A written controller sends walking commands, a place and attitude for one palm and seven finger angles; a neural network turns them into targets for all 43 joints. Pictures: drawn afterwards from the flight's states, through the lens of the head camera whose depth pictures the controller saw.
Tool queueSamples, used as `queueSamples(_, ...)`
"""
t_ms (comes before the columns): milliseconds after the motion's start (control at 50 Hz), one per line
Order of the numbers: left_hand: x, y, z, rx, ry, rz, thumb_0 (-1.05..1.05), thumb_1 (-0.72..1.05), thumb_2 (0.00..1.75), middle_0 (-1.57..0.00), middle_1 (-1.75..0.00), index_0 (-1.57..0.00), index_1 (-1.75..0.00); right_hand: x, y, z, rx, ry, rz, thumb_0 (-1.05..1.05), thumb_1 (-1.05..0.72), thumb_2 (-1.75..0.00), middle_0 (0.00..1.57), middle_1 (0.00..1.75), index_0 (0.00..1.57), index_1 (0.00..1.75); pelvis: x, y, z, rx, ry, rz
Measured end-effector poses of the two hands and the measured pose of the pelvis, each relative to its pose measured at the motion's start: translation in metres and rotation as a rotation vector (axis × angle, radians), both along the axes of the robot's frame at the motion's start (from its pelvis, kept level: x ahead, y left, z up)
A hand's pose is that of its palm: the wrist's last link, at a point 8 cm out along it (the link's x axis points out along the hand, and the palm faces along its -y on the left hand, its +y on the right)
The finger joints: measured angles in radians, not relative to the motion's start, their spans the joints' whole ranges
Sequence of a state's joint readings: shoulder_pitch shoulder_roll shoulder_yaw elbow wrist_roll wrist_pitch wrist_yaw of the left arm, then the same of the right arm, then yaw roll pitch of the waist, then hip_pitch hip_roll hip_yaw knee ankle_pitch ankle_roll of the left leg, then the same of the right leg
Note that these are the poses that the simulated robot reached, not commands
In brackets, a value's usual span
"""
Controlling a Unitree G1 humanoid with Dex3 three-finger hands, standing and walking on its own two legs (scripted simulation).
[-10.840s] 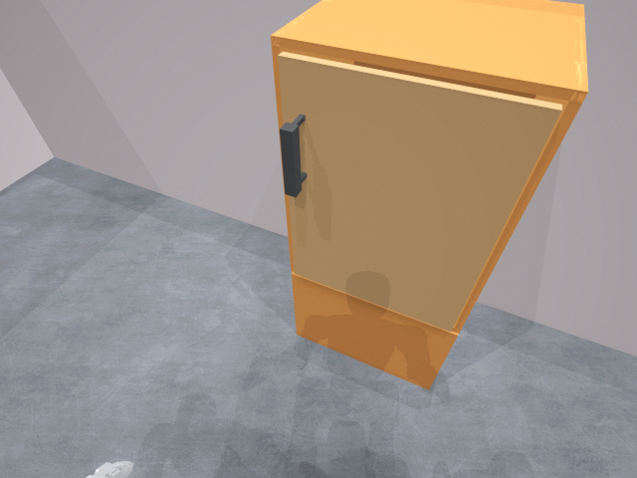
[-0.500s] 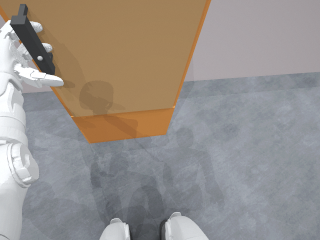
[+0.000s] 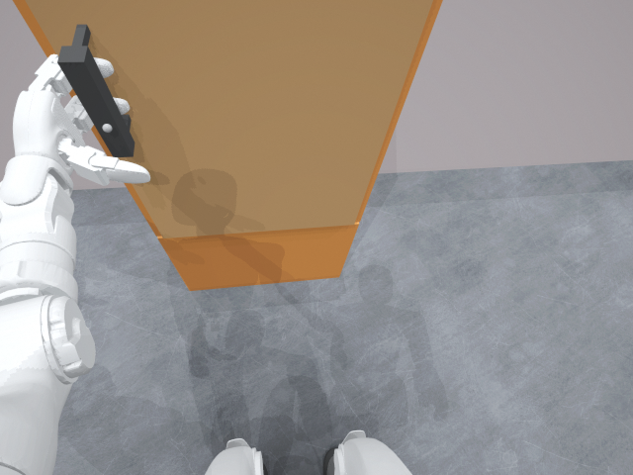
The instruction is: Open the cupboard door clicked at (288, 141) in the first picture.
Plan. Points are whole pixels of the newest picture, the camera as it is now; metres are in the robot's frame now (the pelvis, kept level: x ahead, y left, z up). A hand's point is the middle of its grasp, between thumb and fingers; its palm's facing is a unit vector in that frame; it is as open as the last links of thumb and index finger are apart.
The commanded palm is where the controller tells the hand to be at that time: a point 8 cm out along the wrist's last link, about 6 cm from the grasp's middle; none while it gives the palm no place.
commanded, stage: slide the fingers in behind the handle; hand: left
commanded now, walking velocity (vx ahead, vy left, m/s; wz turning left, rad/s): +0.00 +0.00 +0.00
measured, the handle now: (104, 95) +0.56 +0.22 +0.09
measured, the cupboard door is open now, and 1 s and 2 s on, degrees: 0 0 38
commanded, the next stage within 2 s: close the thumb around the handle in 0.02 s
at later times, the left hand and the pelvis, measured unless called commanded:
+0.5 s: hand (110, 125) +0.52 +0.21 +0.09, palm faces +0.04 -1.00 -0.01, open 9.9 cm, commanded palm +0.49 +0.25 +0.09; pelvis +0.00 +0.01 +0.00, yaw +0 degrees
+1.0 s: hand (120, 129) +0.51 +0.20 +0.09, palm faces +0.04 -1.00 -0.01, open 6.0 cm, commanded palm +0.48 +0.24 +0.09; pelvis -0.01 +0.00 +0.00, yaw +0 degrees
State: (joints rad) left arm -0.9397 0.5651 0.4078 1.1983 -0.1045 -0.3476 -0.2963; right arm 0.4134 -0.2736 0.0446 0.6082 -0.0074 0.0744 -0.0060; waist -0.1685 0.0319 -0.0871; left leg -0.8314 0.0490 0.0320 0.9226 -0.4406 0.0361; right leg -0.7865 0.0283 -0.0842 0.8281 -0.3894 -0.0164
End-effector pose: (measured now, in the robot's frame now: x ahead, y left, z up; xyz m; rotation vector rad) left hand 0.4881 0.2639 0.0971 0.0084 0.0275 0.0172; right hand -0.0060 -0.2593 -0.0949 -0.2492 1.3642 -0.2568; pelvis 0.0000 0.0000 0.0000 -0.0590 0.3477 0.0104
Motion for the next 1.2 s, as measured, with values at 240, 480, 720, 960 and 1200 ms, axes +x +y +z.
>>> queueSamples(240,0.006,-0.003,-0.003,0.008,-0.035,0.011,-0.01,-0.45,0.32,-0.3,-1.2,-0.3,-1.21,-0.009,0.005,0.0,-0.01,0.01,-0.008,0.0,-0.9,-0.9,0.21,0.3,0.2,0.3,-0.003,0.005,-0.003,-0.004,0.013,-0.005)
queueSamples(480,0.005,-0.002,-0.004,0.003,-0.002,0.019,-0.01,0.04,0.54,-0.34,-1.26,-0.34,-1.26,-0.024,0.01,0.0,0.002,0.038,-0.025,0.0,-0.9,-0.9,0.21,0.3,0.2,0.3,-0.004,0.006,-0.002,-0.004,0.006,-0.007)
queueSamples(720,0.003,-0.009,-0.004,0.001,0.001,-0.01,0.01,0.64,0.8,-0.38,-1.32,-0.38,-1.33,-0.023,0.005,0.0,-0.005,0.034,-0.021,0.0,-0.9,-0.9,0.21,0.3,0.2,0.3,-0.006,0.005,-0.002,-0.003,0.003,-0.006)
queueSamples(960,0.002,-0.012,-0.004,-0.004,-0.001,0.016,0.01,0.67,0.84,-0.35,-1.34,-0.37,-1.35,-0.017,0.0,-0.001,-0.008,-0.001,-0.013,0.0,-0.9,-0.9,0.21,0.3,0.2,0.3,-0.01,0.0,-0.003,0.0,0.001,-0.005)
queueSamples(1200,-0.016,-0.015,-0.005,-0.002,-0.013,0.014,0.0,0.68,0.78,-0.35,-1.35,-0.35,-1.35,-0.008,-0.001,0.0,0.018,-0.026,-0.031,0.0,-0.9,-0.9,0.21,0.3,0.2,0.3,-0.002,-0.002,0.002,0.011,-0.015,-0.025)
